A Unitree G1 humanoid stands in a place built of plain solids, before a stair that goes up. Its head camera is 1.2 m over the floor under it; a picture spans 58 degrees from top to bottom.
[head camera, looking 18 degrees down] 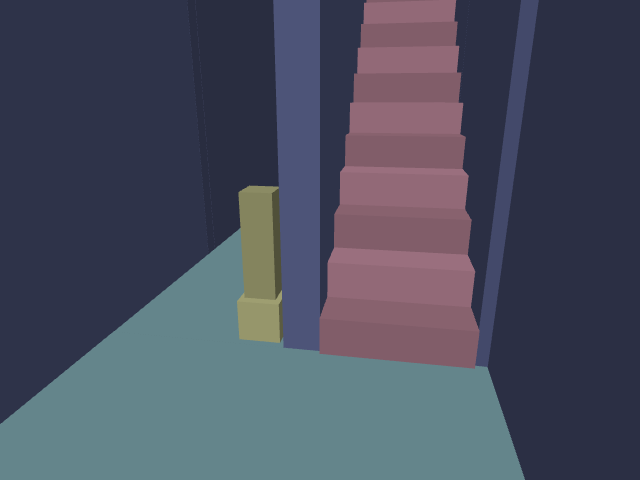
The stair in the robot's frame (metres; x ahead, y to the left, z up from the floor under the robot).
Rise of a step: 0.20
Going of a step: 0.24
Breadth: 0.74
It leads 10 degrees to the right of straight ahead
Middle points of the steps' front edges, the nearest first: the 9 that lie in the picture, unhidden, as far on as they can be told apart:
1.80 -0.36 0.20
2.04 -0.40 0.39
2.29 -0.44 0.59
2.53 -0.48 0.79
2.77 -0.53 0.98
3.01 -0.57 1.18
3.25 -0.61 1.38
3.49 -0.65 1.57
3.74 -0.69 1.77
